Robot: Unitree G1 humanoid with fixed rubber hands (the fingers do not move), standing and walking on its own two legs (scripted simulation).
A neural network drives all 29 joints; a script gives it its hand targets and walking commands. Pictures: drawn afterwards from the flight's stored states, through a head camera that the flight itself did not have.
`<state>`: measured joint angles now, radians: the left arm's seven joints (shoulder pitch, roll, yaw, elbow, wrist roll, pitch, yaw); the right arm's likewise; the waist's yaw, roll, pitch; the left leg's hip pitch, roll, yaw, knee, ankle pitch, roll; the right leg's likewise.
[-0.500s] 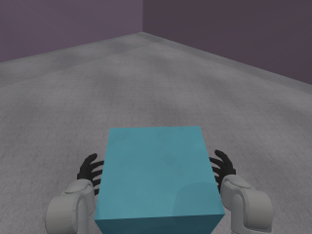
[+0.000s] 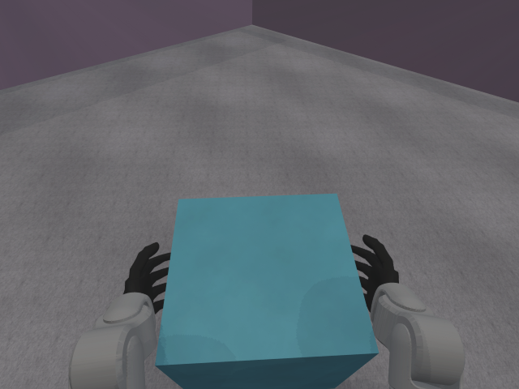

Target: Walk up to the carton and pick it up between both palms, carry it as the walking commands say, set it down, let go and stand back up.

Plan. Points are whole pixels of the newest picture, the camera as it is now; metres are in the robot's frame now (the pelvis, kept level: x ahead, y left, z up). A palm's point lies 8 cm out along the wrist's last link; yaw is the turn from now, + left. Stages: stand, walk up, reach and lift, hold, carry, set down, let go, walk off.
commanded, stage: carry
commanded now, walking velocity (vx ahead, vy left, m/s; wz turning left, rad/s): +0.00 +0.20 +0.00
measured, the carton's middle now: (261, 299) +0.26 +0.00 +0.04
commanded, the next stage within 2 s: none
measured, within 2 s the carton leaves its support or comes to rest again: neither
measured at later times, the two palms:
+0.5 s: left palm (37, 334) +0.18 +0.26 +0.11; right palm (313, 339) +0.18 -0.06 +0.11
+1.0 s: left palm out of the picture +0.13 +0.40 +0.11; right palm out of the picture +0.11 +0.08 +0.10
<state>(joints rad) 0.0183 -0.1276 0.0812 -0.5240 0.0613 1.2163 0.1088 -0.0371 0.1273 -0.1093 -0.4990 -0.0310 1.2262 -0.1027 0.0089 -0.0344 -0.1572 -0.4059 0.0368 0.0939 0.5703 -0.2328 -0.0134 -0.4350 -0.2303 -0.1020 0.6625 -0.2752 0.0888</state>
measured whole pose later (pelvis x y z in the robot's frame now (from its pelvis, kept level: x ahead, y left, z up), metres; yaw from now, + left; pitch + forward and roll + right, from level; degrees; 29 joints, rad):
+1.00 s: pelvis -0.11 +0.26 +0.01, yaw -3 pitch +2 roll +1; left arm 0.02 -0.13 0.05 -0.50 0.06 1.22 0.11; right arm 0.02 0.13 -0.12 -0.53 -0.05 1.22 -0.09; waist 0.00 0.02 -0.12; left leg -0.49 -0.04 0.14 0.69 -0.31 0.03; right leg -0.33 -0.05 -0.14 0.60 -0.30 -0.04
